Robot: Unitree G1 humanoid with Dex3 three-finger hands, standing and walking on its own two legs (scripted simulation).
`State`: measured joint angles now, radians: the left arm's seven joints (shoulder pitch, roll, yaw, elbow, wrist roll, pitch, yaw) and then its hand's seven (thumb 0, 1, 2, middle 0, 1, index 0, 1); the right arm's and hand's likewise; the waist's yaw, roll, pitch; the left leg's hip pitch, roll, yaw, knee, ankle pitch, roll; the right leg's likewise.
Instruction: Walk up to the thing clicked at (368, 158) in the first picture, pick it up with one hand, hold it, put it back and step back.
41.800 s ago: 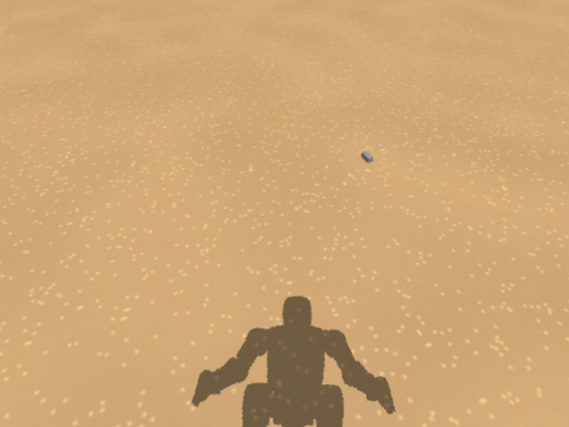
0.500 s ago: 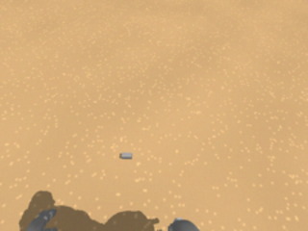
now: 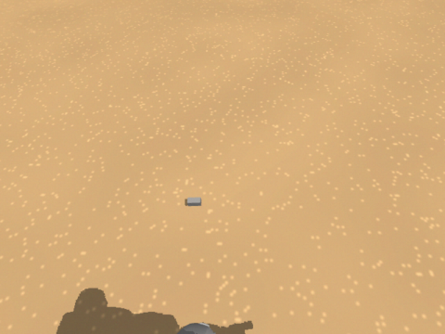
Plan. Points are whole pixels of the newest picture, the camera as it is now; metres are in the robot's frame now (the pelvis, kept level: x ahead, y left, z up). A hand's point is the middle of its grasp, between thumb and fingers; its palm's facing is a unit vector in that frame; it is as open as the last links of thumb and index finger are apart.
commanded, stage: step back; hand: left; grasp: from above
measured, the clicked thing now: (194, 201) +0.82 +0.23 -0.74
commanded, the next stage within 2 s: stand in 1.58 s
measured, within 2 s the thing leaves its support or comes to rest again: neither
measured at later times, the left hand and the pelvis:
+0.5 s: hand out of the picture -0.11 +0.26 -0.15, palm faces -0.04 -0.92 -0.40, open 7.4 cm; pelvis -0.18 -0.01 -0.01, yaw -3 degrees
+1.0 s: hand out of the picture -0.12 +0.27 -0.14, palm faces +0.02 -0.92 -0.39, open 7.4 cm; pelvis -0.20 -0.01 +0.00, yaw +0 degrees
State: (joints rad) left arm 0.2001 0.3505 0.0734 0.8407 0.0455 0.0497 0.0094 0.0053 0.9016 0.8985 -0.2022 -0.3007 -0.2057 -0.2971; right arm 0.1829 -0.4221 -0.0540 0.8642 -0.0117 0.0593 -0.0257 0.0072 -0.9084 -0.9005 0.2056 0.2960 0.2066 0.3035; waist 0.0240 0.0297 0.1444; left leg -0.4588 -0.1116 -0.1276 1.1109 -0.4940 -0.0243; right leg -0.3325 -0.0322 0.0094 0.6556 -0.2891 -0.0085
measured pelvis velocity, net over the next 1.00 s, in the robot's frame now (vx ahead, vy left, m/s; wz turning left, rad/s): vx -0.20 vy -0.01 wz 0.00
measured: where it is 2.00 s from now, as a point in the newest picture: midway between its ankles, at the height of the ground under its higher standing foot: outside the picture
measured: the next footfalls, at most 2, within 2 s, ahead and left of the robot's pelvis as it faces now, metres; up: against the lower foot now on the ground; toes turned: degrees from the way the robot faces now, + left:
left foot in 0.12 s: -0.04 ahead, +0.12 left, +0.00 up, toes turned +1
right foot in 0.48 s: -0.14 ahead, -0.13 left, +0.00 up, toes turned +0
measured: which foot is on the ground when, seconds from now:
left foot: up 0.00-0.10, down 0.12-0.50, up 0.52-0.72, down 0.74-1.00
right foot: down 0.00-0.14, up 0.16-0.46, down 0.48-1.00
